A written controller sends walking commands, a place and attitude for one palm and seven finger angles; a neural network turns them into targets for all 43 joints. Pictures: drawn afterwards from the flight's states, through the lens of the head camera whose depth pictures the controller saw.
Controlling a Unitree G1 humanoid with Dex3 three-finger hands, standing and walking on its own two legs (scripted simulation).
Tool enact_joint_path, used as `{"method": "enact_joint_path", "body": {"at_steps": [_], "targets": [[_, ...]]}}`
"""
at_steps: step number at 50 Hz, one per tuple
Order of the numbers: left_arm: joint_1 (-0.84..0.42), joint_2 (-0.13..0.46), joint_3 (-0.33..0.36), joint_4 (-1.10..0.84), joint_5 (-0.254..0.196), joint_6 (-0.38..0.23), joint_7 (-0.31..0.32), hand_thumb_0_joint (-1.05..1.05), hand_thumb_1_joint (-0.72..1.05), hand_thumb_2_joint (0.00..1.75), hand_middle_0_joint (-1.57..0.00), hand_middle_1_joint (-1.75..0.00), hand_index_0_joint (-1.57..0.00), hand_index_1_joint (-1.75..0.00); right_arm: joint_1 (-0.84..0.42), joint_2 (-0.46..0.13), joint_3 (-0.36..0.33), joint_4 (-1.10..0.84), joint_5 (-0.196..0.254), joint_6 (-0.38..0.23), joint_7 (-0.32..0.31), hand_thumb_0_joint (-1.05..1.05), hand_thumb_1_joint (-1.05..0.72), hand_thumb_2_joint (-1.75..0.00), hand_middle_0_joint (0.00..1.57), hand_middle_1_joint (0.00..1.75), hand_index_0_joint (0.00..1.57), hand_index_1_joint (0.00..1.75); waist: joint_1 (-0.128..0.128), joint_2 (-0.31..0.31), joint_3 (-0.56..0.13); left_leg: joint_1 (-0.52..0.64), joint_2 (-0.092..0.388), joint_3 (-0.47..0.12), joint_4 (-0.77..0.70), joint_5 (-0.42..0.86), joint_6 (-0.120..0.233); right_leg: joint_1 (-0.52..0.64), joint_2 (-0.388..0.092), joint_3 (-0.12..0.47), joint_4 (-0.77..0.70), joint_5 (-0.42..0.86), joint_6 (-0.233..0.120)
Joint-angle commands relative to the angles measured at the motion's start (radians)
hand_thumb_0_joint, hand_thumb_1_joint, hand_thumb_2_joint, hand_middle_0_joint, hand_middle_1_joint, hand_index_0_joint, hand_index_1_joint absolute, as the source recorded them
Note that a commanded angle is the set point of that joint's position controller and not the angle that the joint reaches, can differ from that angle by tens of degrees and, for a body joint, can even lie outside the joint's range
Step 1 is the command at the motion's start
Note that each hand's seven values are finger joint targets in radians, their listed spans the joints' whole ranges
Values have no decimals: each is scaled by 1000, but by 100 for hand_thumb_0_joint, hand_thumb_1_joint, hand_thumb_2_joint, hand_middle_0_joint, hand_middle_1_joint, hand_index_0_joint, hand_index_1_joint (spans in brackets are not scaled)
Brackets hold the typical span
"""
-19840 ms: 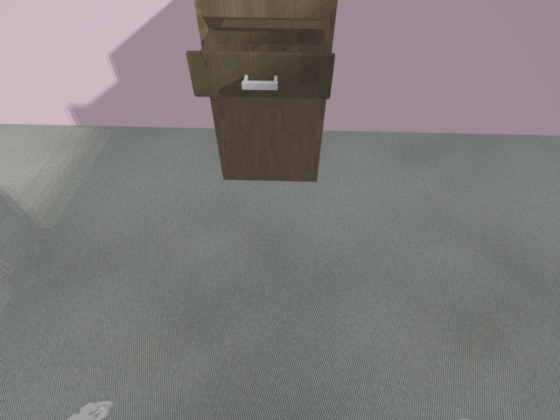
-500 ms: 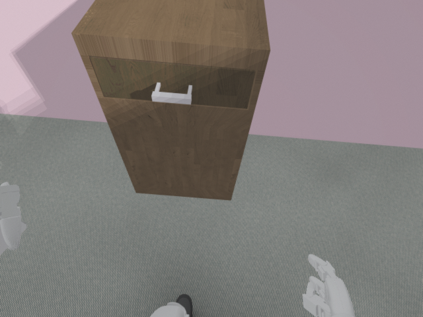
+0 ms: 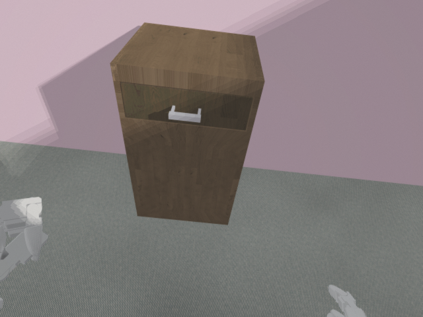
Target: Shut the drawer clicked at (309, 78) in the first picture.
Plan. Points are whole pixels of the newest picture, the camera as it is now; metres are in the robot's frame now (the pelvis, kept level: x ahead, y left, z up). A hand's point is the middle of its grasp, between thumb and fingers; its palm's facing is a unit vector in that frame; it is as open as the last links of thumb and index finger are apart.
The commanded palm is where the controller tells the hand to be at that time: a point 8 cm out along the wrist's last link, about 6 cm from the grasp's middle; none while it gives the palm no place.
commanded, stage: stop stepping back and stand still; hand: left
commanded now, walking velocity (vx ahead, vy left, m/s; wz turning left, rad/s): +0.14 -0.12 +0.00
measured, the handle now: (185, 113) +0.77 +0.14 -0.03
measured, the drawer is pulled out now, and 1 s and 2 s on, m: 0.00 0.00 0.00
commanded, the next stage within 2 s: let the arm hang, fingers relaxed in 0.74 s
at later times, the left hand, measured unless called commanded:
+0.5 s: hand out of the picture +0.11 +0.26 +0.17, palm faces +0.38 -0.83 -0.41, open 3.2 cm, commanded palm +0.07 +0.29 +0.19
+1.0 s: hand out of the picture +0.11 +0.26 -0.06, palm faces +0.09 -0.91 -0.40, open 3.1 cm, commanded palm none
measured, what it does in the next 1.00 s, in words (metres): steps on the spot: left foot, then right foot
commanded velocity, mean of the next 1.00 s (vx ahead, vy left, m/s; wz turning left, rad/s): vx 0.07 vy -0.03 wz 0.00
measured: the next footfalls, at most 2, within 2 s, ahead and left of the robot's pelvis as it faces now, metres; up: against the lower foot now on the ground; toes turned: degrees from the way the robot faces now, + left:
left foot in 0.02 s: +0.07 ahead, +0.08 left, +0.00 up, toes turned +1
right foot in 0.38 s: -0.08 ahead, -0.07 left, +0.00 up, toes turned -3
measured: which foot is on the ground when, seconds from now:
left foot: up 0.00-0.00, down 0.02-0.78, up 0.80-0.84, down 0.86-1.00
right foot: down 0.00-0.02, up 0.04-0.36, down 0.38-1.00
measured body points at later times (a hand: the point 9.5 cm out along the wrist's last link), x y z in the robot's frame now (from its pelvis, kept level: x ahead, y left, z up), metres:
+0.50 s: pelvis -0.07 +0.02 +0.01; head -0.09 +0.03 +0.46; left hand +0.09 +0.31 +0.19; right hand +0.07 -0.23 -0.08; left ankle +0.00 +0.11 -0.70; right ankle -0.12 -0.07 -0.73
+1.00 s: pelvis -0.07 +0.03 -0.01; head -0.06 +0.01 +0.44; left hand +0.10 +0.31 -0.03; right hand +0.06 -0.22 -0.14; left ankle -0.02 +0.13 -0.73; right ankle -0.12 -0.07 -0.73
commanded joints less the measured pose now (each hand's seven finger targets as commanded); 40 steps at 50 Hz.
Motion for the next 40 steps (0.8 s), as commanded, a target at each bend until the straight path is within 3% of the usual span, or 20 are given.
{"method": "enact_joint_path", "body": {"at_steps": [1,2,4,7,12,15,17,18,19,20,21,23,26,28,29,31,33,36,39,40], "targets": [[-203,201,101,-267,14,-69,39,0,90,90,-140,-160,-140,-160,-101,-109,-23,-148,-3,-130,-14,0,-90,-90,20,30,20,30,-18,351,47,305,264,-316,-432,303,91,-295,-22,33,211,-137,-7],[-217,220,122,-290,15,-75,47,0,90,90,-140,-160,-140,-160,-87,-99,-28,-142,-9,-146,-5,0,-90,-90,20,30,20,30,-10,269,-20,371,296,-351,-436,278,135,-297,-14,69,271,-173,0],[-140,216,137,-354,-10,-60,40,0,90,90,-140,-160,-140,-160,-96,-74,-20,-147,-22,-169,5,0,-90,-90,20,30,20,30,-24,270,-88,338,311,-439,-522,49,84,-275,-24,94,379,-178,9],[4,175,131,-371,1,-23,52,0,90,90,-140,-160,-140,-160,-119,-75,-19,-160,-11,-168,30,0,-90,-90,20,30,20,30,-19,155,-95,278,259,-282,-549,-158,95,-187,-31,47,325,-64,16],[130,158,136,-270,-5,34,63,0,90,90,-140,-160,-140,-160,-150,-83,-10,-164,-22,-116,24,0,-90,-90,20,30,20,30,-18,278,17,-2,189,-130,-688,-413,-1,25,46,-128,180,-118,-16],[81,162,127,-192,-6,68,73,0,90,90,-140,-160,-140,-160,-152,-78,-8,-156,-24,-80,0,0,-90,-90,20,30,20,30,-21,218,46,-23,157,-99,-591,-389,-18,124,54,-157,-51,-170,-45],[39,171,114,-186,-1,85,67,0,90,90,-140,-160,-140,-160,-141,-68,-11,-147,-20,-57,-9,0,-90,-90,20,30,20,30,-26,13,39,-36,68,-7,-305,-250,-8,127,-56,-22,-243,-127,-87],[17,181,119,-185,0,85,65,0,90,90,-140,-160,-140,-160,-127,-57,-13,-136,-16,-43,-5,0,-90,-90,20,30,20,30,-36,-137,46,-35,21,20,-33,-129,7,14,-243,223,-342,-164,-146],[-53,195,112,-230,-10,77,59,0,90,90,-140,-160,-140,-160,-141,-69,-13,-124,-12,-39,-2,0,-90,-90,20,30,20,30,-25,-192,93,-111,6,16,156,-57,10,-43,-364,342,-394,-89,-207],[-91,230,150,-237,-11,57,60,0,90,90,-140,-160,-140,-160,-145,-77,-9,-110,-20,-50,3,0,-90,-90,20,30,20,30,-26,-122,89,-149,20,8,253,-51,5,-27,-380,294,-348,118,-229],[-119,225,148,-232,-1,41,59,0,90,90,-140,-160,-140,-160,-126,-67,-8,-106,-16,-61,14,0,-90,-90,20,30,20,30,-39,-124,24,-127,44,-9,224,-43,-1,16,-367,249,-280,140,-231],[-124,160,87,-174,1,54,48,0,90,90,-140,-160,-140,-160,-145,-84,-36,-123,15,-73,3,0,-90,-90,20,30,20,30,-37,-155,56,8,50,-14,87,-39,10,-109,-285,185,-261,-108,-165],[-150,143,63,-221,11,27,55,0,90,90,-140,-160,-140,-160,-169,-79,-12,-107,3,-102,-17,0,-90,-90,20,30,20,30,-38,73,161,218,34,34,-196,28,33,-234,-216,87,-176,-62,-112],[-184,168,79,-285,17,3,55,0,90,90,-140,-160,-140,-160,-163,-107,-17,-118,1,-129,-27,0,-90,-90,20,30,20,30,-27,248,153,273,147,-151,-341,56,77,-246,-105,6,-5,-11,-26],[-201,180,95,-310,26,-10,59,0,90,90,-140,-160,-140,-160,-149,-110,-11,-125,-1,-136,-23,0,-90,-90,20,30,20,30,-17,287,141,258,210,-260,-365,120,112,-235,-59,-8,49,8,10],[-160,197,127,-272,23,-15,55,0,90,90,-140,-160,-140,-160,-139,-79,-4,-114,-9,-145,-17,0,-90,-90,20,30,20,30,-24,295,124,139,242,-336,-487,-69,127,-139,-44,0,122,-81,10],[-135,206,155,-266,28,-16,55,0,90,90,-140,-160,-140,-160,-138,-76,-10,-125,-11,-152,-9,0,-90,-90,20,30,20,30,-13,267,133,45,229,-300,-531,-202,121,-53,-44,0,127,-92,-2],[16,175,165,-203,17,-15,48,0,90,90,-140,-160,-140,-160,-130,-69,-11,-143,-1,-138,8,0,-90,-90,20,30,20,30,-10,100,62,40,129,-111,-387,-117,60,67,-67,5,-133,16,-13],[85,150,147,-175,-12,-7,36,0,90,90,-140,-160,-140,-160,-126,-67,-28,-147,10,-108,26,0,-90,-90,20,30,20,30,-29,-114,59,61,32,-2,-84,17,9,-47,-245,258,-280,26,-92],[65,144,140,-178,-17,-4,38,0,90,90,-140,-160,-140,-160,-126,-68,-27,-138,15,-102,28,0,-90,-90,20,30,20,30,-34,-123,57,60,27,0,-45,35,7,-41,-266,248,-262,143,-112]]}}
